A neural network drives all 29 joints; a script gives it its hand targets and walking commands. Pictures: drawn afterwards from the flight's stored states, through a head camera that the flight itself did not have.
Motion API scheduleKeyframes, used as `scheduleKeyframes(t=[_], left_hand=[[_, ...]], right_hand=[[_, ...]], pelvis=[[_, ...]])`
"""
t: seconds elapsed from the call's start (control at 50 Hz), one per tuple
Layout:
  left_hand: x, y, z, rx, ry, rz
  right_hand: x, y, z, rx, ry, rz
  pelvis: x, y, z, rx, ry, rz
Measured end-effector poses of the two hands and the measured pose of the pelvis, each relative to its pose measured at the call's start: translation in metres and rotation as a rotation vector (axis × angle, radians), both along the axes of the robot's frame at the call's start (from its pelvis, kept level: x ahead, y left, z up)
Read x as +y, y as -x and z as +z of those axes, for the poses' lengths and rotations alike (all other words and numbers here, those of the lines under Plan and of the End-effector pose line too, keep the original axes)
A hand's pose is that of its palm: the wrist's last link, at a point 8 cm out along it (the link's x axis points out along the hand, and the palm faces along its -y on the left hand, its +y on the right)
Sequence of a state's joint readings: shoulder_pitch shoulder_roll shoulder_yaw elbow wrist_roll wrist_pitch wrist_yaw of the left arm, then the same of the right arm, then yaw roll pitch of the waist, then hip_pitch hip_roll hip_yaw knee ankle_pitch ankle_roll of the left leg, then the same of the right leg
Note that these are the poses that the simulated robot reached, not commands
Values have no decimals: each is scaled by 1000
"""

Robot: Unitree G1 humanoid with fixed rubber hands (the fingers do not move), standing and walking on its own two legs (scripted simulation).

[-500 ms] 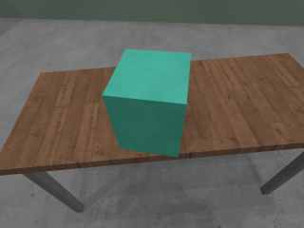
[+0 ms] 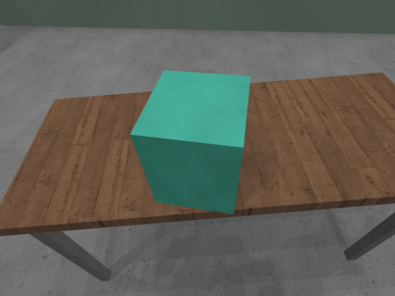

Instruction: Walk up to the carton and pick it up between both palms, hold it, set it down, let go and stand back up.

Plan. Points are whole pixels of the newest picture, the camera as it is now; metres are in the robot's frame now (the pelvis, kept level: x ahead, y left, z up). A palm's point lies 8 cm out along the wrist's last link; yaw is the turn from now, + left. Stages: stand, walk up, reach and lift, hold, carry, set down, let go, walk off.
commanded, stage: walk up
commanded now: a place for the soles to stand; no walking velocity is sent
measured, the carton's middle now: (199, 143) +0.45 +0.01 +0.05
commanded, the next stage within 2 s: reach and lift in 0.30 s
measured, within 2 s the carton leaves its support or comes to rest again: neither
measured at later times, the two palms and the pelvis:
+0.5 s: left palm out of the picture +0.15 +0.28 -0.11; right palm out of the picture +0.13 -0.29 -0.12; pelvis -0.03 +0.00 -0.02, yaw +1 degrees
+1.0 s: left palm out of the picture +0.13 +0.28 -0.07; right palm out of the picture +0.11 -0.23 -0.09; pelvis -0.02 +0.02 -0.01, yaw +0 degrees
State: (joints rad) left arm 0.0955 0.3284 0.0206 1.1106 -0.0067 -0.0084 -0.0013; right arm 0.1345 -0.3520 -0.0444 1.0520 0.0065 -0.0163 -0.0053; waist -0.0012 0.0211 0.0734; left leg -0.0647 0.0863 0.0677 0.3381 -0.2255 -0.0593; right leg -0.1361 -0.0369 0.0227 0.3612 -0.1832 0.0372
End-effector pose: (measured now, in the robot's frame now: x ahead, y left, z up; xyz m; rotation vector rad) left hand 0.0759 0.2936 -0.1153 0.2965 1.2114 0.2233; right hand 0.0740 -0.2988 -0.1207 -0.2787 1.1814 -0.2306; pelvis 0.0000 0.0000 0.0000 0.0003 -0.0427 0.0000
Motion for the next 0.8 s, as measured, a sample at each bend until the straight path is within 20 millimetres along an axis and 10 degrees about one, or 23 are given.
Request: scheduleKeyframes(t=[0.32, 0.58, 0.8], left_hand=[[2, -6, -3, 6, 3, -7], [-29, -94, 19, -117, 36, -79], [-19, -57, 23, -108, 43, -38]], right_hand=[[2, 23, -1, 39, 7, -32], [22, -79, 18, -315, -34, 61], [43, -41, 24, -310, -35, 37]], pelvis=[[3, 1, -1, -2, -1, -2], [5, 24, -22, -29, 23, 25], [9, 17, -13, -85, 11, 12]])
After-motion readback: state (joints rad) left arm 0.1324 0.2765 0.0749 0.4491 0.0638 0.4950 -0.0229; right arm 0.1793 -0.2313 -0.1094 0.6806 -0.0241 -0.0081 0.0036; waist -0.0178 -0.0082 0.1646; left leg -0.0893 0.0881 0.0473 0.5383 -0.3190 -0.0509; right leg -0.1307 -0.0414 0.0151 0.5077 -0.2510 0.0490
